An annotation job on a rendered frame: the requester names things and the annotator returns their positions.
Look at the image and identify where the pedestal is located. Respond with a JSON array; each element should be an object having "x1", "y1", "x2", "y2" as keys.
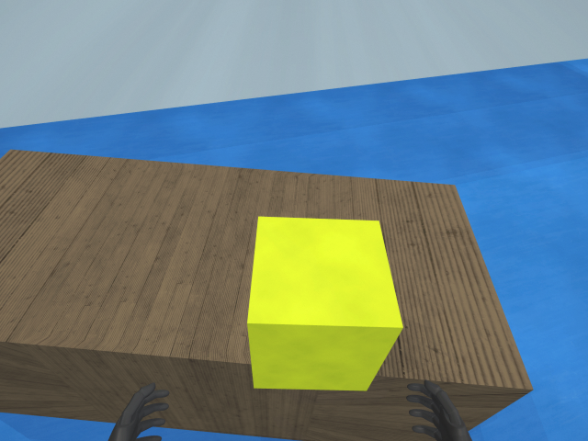
[{"x1": 0, "y1": 150, "x2": 533, "y2": 441}]

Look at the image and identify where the carton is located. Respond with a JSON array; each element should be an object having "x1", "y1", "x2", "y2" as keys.
[{"x1": 247, "y1": 217, "x2": 403, "y2": 391}]

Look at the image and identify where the left robot hand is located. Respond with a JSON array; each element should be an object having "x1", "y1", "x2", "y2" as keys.
[{"x1": 108, "y1": 382, "x2": 169, "y2": 441}]

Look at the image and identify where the right robot hand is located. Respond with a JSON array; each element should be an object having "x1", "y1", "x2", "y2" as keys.
[{"x1": 406, "y1": 379, "x2": 472, "y2": 441}]

